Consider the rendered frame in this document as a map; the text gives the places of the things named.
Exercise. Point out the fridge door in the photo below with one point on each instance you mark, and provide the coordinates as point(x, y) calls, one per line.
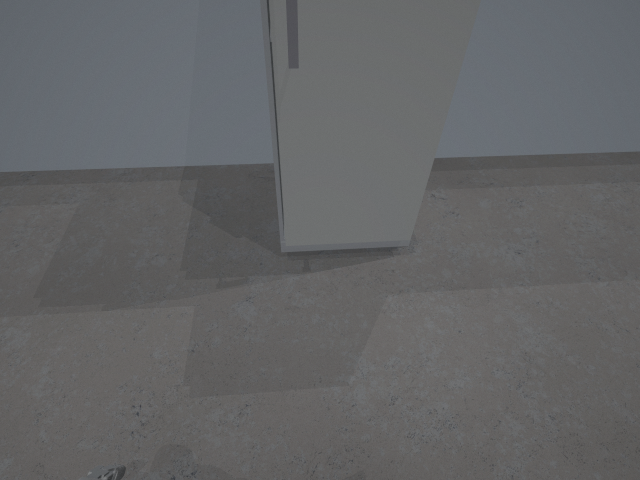
point(359, 122)

